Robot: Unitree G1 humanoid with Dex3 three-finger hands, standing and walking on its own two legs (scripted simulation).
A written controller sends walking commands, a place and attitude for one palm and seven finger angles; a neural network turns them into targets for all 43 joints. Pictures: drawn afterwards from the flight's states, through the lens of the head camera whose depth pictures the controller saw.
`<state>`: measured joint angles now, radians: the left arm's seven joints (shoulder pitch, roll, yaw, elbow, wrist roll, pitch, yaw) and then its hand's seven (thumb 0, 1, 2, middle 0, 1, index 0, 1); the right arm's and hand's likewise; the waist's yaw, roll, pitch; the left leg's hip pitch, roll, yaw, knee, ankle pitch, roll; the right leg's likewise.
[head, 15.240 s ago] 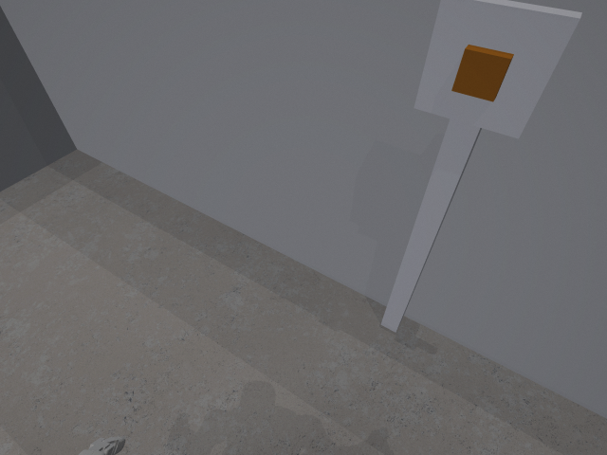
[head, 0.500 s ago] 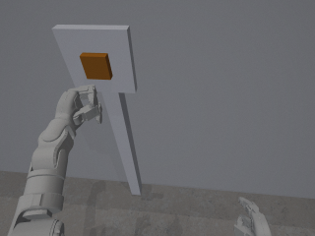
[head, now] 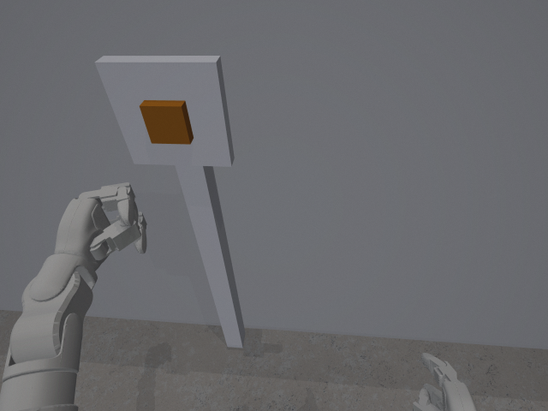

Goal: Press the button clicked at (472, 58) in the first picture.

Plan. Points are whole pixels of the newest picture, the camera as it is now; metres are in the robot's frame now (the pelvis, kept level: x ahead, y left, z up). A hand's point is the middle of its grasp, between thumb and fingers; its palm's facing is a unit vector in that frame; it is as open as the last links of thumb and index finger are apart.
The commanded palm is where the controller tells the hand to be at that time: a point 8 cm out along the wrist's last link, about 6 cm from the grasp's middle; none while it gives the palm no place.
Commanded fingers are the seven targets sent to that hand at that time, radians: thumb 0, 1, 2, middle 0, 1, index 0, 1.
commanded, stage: draw the hand back to the body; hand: left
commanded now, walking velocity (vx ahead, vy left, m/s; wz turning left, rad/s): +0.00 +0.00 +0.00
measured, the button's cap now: (168, 121) +0.52 +0.24 +0.20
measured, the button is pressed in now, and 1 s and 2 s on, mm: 0 0 0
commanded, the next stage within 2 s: step back with the hand held close in 1.00 s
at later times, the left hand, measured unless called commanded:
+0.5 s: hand (89, 262) +0.24 +0.25 +0.17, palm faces +0.36 -0.88 -0.30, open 3.1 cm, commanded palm +0.18 +0.29 +0.18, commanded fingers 0.00 0.90 0.90 -1.30 -1.50 -1.30 -1.50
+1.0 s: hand (59, 287) +0.20 +0.27 +0.16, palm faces +0.41 -0.84 -0.35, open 3.1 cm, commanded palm +0.15 +0.31 +0.18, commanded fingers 0.00 0.90 0.90 -1.30 -1.50 -1.30 -1.50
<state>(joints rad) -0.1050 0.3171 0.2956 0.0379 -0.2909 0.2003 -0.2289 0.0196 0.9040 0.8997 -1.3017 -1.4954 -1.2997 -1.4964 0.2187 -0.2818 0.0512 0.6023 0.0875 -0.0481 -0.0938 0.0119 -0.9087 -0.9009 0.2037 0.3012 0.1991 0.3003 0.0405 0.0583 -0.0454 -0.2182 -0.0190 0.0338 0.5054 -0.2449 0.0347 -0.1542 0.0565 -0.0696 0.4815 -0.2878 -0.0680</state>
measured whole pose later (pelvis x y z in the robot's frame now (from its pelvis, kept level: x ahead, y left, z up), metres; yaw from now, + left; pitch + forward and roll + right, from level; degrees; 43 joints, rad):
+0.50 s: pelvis +0.01 +0.02 +0.01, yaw -1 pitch -5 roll -1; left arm 0.33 0.30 0.22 -0.30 -0.08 -0.10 0.09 0.02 0.90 0.90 -1.31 -1.49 -1.30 -1.50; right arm 0.18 -0.23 0.04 0.65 0.01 -0.04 -0.06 0.01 -0.91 -0.90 0.21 0.30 0.20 0.30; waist 0.06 0.08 0.02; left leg -0.08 -0.04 0.05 0.37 -0.20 0.06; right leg -0.01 0.04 -0.04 0.32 -0.23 -0.04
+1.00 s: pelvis +0.02 +0.03 +0.01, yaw +0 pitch -5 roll -1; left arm 0.51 0.31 0.26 -0.46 -0.07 -0.07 0.11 0.02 0.90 0.90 -1.31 -1.49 -1.30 -1.50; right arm 0.19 -0.22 0.03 0.61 0.00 -0.04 -0.05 0.01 -0.91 -0.90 0.21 0.30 0.20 0.30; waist 0.08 0.06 0.01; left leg -0.09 -0.05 0.05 0.40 -0.23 0.07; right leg -0.02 0.03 -0.05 0.34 -0.25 -0.03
